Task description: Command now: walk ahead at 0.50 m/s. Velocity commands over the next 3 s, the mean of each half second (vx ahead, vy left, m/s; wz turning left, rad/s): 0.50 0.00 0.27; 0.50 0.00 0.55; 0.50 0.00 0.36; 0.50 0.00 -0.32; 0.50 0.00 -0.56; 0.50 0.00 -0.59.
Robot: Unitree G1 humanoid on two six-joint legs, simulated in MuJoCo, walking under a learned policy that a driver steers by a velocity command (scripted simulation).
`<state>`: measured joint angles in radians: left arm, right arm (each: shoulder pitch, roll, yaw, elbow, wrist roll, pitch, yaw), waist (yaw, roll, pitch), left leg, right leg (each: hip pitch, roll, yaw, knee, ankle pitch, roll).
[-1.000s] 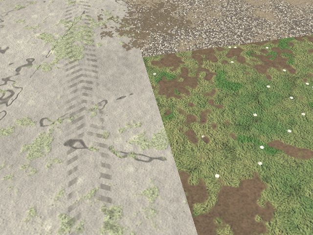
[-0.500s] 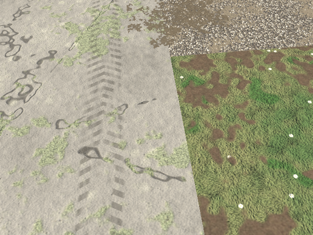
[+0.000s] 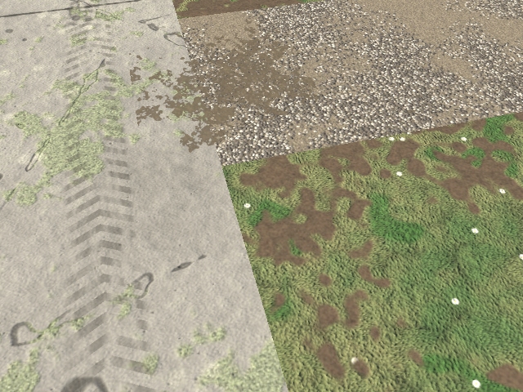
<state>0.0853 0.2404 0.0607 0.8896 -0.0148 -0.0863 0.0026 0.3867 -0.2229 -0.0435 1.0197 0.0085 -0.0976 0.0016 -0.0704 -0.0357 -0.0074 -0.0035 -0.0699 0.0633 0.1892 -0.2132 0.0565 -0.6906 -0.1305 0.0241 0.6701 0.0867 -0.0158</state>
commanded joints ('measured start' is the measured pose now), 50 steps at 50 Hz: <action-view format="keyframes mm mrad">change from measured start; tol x32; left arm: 1 -132 42 -2 -84 -7 -17 -19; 10 407 222 64 19 21 -33 -20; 50 -89 81 17 -172 26 -26 7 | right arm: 1 48 -163 -33 -22 9 0 -10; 31 -420 -43 -30 -284 17 48 56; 38 48 -323 -127 -241 8 42 29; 50 -87 -196 -82 -286 15 23 -15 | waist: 1 -8 82 109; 10 198 -193 -417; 20 59 -21 42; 32 114 -22 105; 38 -23 239 -377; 50 35 92 6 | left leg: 1 -25 291 -126 -64 190 148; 7 31 278 -115 291 630 87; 11 -758 87 -211 1179 -285 1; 25 -716 197 -114 624 282 -16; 35 -319 12 90 421 44 117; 38 438 423 -931 129 -80 427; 50 -249 156 -296 41 266 193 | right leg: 1 -6 29 -26 -95 12 -4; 6 179 91 -52 -178 -157 -65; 9 1116 -277 515 -230 -281 -297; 17 517 -132 42 -526 -113 -158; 30 770 -174 -225 -492 68 -127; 35 755 -150 -294 -36 676 -65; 38 -52 174 9 788 -705 44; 50 110 73 14 25 -70 71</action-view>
